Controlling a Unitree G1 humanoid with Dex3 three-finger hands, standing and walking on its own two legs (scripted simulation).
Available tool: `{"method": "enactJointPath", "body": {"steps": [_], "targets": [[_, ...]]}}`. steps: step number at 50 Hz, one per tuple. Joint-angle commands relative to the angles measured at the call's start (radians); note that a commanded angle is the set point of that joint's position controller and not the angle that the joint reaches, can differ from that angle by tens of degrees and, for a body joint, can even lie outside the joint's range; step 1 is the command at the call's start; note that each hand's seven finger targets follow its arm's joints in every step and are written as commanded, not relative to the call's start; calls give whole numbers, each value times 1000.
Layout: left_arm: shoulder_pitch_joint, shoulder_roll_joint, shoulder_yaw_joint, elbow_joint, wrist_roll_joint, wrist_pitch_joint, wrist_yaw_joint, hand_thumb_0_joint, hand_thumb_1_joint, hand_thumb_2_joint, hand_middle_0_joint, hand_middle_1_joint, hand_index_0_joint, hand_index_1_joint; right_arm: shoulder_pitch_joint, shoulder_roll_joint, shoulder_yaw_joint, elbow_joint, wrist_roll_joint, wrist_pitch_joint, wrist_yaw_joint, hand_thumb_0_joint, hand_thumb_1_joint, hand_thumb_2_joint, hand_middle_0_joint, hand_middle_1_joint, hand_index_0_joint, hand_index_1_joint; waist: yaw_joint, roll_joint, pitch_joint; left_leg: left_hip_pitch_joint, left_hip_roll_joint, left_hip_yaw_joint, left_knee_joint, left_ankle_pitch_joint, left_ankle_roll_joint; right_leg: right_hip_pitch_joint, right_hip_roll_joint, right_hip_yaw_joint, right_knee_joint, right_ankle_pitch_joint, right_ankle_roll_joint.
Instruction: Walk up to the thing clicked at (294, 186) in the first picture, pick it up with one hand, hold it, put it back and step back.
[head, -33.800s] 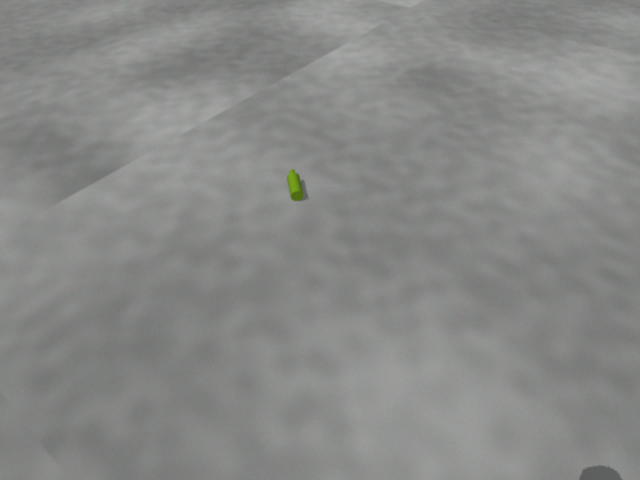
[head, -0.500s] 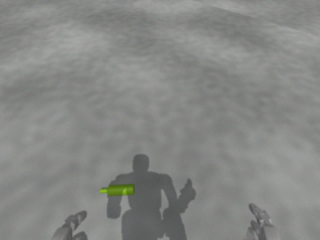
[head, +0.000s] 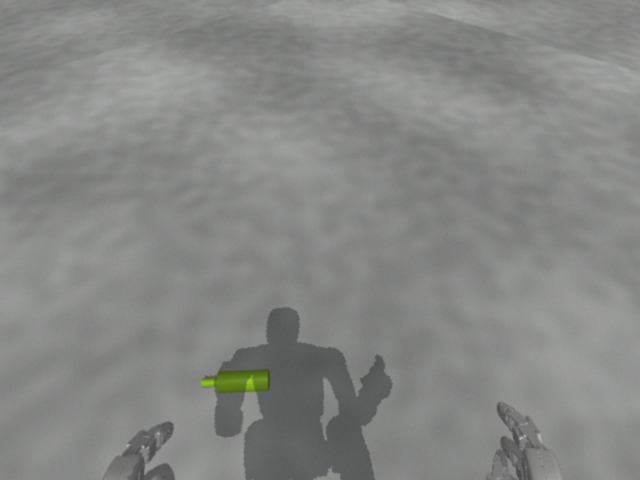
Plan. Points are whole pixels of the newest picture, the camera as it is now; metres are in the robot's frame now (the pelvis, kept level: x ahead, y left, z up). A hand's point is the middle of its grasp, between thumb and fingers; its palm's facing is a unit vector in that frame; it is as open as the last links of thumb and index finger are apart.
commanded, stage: home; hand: left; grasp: from above
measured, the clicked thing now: (235, 381) +0.57 +0.26 -0.68
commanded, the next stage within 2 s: stand in 0.70 s
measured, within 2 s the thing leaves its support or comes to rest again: neither
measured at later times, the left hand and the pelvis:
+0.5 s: hand out of the picture +0.16 +0.17 -0.05, palm faces +0.03 -0.98 -0.20, open 7.4 cm; pelvis +0.00 +0.00 +0.00, yaw +0 degrees
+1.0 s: hand out of the picture +0.15 +0.22 -0.09, palm faces +0.02 -0.95 -0.32, open 7.4 cm; pelvis -0.01 +0.00 +0.03, yaw +0 degrees
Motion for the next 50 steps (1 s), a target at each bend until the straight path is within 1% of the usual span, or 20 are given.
{"method": "enactJointPath", "body": {"steps": [1, 8, 12, 17, 18, 19, 20, 25, 26, 27, 28, 30, 39, 40, 41, 42, 43, 44, 45, 50], "targets": [[-25, 112, 63, -211, 6, -49, 7, 0, 900, 900, -200, -301, -200, -300, -57, -129, -53, -163, 4, -57, -16, 0, -902, -899, 199, 299, 199, 299, 0, 11, -84, 89, 4, -4, -171, 291, 4, 78, 10, -13, -134, 227, -13], [-20, 107, 64, -193, 5, -50, 11, 0, 900, 900, -200, -301, -200, -301, -62, -125, -51, -168, 5, -53, -16, 0, -902, -899, 199, 299, 199, 299, -1, -29, -71, 63, -3, 9, -159, 253, 14, 83, 6, -6, -157, 214, -6], [-5, 111, 66, -179, 9, -42, 9, 0, 900, 900, -200, -301, -200, -301, -60, -134, -58, -164, 5, -53, -17, 0, -902, -899, 199, 299, 199, 299, 2, 1, -53, 59, 0, 5, -175, 223, 9, 64, 8, -7, -150, 179, -9], [-18, 110, 60, -227, 5, -50, 9, 0, 900, 900, -200, -301, -200, -301, -62, -121, -51, -172, 6, -50, -12, 0, -902, -899, 199, 299, 199, 299, 4, 14, -89, 77, 2, -4, -166, 293, 4, 82, 9, -14, -133, 231, -13], [-2, 111, 71, -189, 5, -47, 12, 0, 900, 900, -200, -302, -200, -301, -55, -132, -58, -166, 5, -49, -15, 0, -902, -899, 199, 299, 199, 299, 0, -2, -75, 74, 3, 1, -167, 272, 7, 76, 11, -9, -139, 217, -11], [-15, 102, 55, -208, 5, -52, 9, 0, 900, 900, -200, -301, -200, -301, -57, -123, -53, -171, 5, -51, -14, 0, -902, -899, 199, 299, 199, 299, -6, 2, -88, 82, 3, -2, -165, 288, 6, 77, 11, -12, -135, 232, -12], [-11, 112, 70, -190, 5, -50, 11, 0, 900, 900, -200, -301, -200, -301, -52, -138, -63, -167, 4, -51, -14, 0, -902, -899, 199, 299, 199, 299, -7, -6, -83, 78, 4, -2, -167, 279, 6, 71, 11, -11, -134, 220, -12], [-27, 103, 59, -201, 2, -52, 10, 0, 900, 900, -200, -302, -200, -301, -63, -124, -53, -172, 5, -52, -14, 0, -902, -899, 199, 299, 199, 299, -4, -19, -55, 58, -2, 8, -161, 228, 13, 66, 8, -7, -156, 193, -4], [-9, 114, 79, -198, 2, -51, 11, 0, 900, 900, -200, -302, -200, -301, -56, -132, -61, -170, 5, -54, -16, 0, -902, -899, 199, 299, 199, 299, -3, -18, -82, 68, -1, 5, -162, 239, 12, 75, 8, -6, -148, 199, -8], [-21, 105, 60, -209, 3, -54, 12, 0, 900, 900, -200, -302, -200, -301, -67, -119, -52, -173, 6, -51, -15, 0, -902, -899, 199, 299, 199, 299, 5, -17, -56, 49, -5, 11, -159, 229, 12, 74, 5, -6, -160, 194, -5], [-4, 106, 66, -186, 2, -51, 8, 0, 900, 900, -200, -302, -200, -301, -59, -135, -62, -169, 5, -52, -15, 0, -902, -899, 199, 299, 199, 299, -6, -29, -62, 59, -3, 8, -161, 220, 14, 71, 7, -5, -156, 185, -5], [-15, 109, 60, -217, 6, -51, 12, 0, 900, 900, -200, -302, -200, -301, -64, -125, -54, -176, 7, -52, -13, 0, -902, -899, 199, 299, 199, 299, 5, 2, -64, 62, -3, 11, -165, 240, 9, 71, 6, -5, -149, 201, -8], [5, 116, 76, -195, 4, -51, 15, 0, 900, 900, -200, -301, -200, -301, -56, -126, -59, -171, 6, -46, -15, 0, -902, -899, 199, 299, 199, 299, 1, -17, -105, 73, -5, 13, -140, 294, 13, 98, 4, 0, -143, 260, -6], [-303, 183, 65, 156, 133, -249, 49, 0, 900, 900, -200, -301, -200, -301, -125, -219, -91, 74, -119, 59, 45, 0, -902, -899, 199, 299, 199, 299, 80, -89, 145, 80, 32, -33, -240, 427, 52, 272, -87, 96, -223, 252, -37], [-243, 197, 82, 318, 135, -316, 44, 0, 900, 900, -200, -300, -200, -301, -121, -221, -107, 90, -121, 93, 66, 0, -900, -900, 200, 300, 200, 300, 63, -128, 56, 157, 25, -7, -244, 450, 62, 298, -103, 153, -232, 276, -75], [-247, 201, 79, 352, 136, -350, 40, 0, 900, 900, -200, -300, -200, -301, -110, -220, -101, 94, -121, 108, 80, 0, -900, -900, 200, 300, 200, 300, 47, -129, 26, 215, 31, -10, -252, 483, 63, 290, -108, 176, -225, 313, -92], [-257, 192, 69, 379, 130, -364, 31, 0, 900, 900, -200, -300, -200, -301, -102, -223, -99, 91, -127, 118, 91, 0, -900, -900, 200, 300, 200, 300, 40, -72, 57, 226, 34, -33, -291, 466, 61, 264, -82, 152, -227, 326, -77], [-245, 194, 63, 424, 128, -380, 29, 0, 900, 900, -200, -300, -200, -301, -116, -216, -99, 112, -106, 122, 107, 0, -900, -900, 200, 300, 200, 300, 65, -23, 45, 263, 37, -53, -320, 458, 63, 312, -88, 134, -229, 336, -66], [-268, 200, 68, 465, 120, -388, 27, 0, 900, 900, -200, -300, -200, -301, -116, -199, -101, 131, -78, 125, 123, 0, -900, -900, 200, 300, 200, 300, 72, -10, 35, 280, 35, -52, -343, 438, 64, 339, -95, 128, -226, 332, -51], [-317, 190, 74, 670, 105, -414, 27, 0, 900, 900, -200, -300, -200, -301, -160, -200, -113, 205, -58, 149, 143, 0, -900, -900, 200, 300, 200, 300, 79, -56, 36, 345, 33, -65, -404, 358, 56, 388, -106, 136, -327, 280, -37]]}}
